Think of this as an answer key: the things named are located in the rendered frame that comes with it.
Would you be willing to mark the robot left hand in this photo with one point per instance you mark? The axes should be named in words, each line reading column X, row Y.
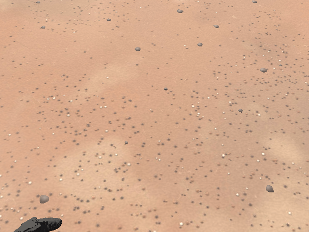
column 35, row 224

